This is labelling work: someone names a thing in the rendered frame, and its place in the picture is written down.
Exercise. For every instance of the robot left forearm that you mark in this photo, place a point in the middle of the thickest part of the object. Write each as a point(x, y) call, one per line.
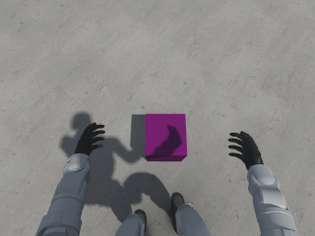
point(64, 214)

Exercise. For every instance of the left robot shin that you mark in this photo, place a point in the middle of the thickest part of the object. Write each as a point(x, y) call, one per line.
point(134, 215)

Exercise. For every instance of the robot left foot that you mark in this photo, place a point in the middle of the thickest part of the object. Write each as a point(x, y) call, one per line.
point(143, 216)

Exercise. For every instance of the left robot hand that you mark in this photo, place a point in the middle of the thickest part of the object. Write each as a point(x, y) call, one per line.
point(87, 139)

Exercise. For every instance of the carton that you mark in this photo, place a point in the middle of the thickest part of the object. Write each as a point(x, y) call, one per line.
point(165, 138)

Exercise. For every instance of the robot right forearm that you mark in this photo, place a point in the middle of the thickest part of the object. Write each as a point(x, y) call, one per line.
point(272, 211)

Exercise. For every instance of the right robot hand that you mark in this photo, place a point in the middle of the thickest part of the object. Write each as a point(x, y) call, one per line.
point(250, 153)

